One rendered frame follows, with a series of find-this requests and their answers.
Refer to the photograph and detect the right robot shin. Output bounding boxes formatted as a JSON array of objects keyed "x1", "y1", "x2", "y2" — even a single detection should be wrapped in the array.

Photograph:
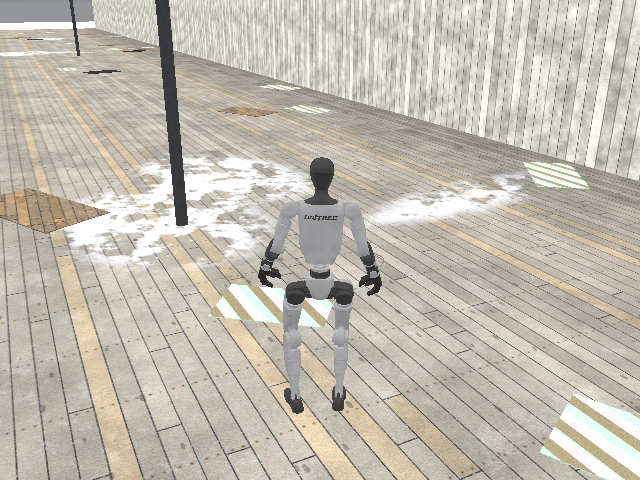
[{"x1": 334, "y1": 330, "x2": 349, "y2": 398}]

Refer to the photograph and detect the right robot upper arm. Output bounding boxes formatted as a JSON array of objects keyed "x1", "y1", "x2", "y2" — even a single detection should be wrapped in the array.
[{"x1": 342, "y1": 201, "x2": 370, "y2": 257}]

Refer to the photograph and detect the left robot upper arm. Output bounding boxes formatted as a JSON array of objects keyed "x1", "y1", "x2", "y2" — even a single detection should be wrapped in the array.
[{"x1": 270, "y1": 200, "x2": 301, "y2": 254}]

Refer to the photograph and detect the right robot hand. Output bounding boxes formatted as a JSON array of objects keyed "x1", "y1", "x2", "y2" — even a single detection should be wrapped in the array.
[{"x1": 359, "y1": 274, "x2": 382, "y2": 296}]

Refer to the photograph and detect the robot torso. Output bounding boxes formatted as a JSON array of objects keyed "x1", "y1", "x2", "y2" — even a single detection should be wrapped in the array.
[{"x1": 298, "y1": 196, "x2": 345, "y2": 300}]

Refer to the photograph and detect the left robot hand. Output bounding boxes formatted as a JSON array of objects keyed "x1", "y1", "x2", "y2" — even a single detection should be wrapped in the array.
[{"x1": 258, "y1": 267, "x2": 281, "y2": 288}]

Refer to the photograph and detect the robot right forearm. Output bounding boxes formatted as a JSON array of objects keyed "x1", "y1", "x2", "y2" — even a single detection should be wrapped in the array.
[{"x1": 360, "y1": 241, "x2": 380, "y2": 278}]

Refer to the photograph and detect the robot left forearm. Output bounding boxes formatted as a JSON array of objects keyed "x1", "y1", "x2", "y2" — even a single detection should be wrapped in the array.
[{"x1": 260, "y1": 238, "x2": 280, "y2": 271}]

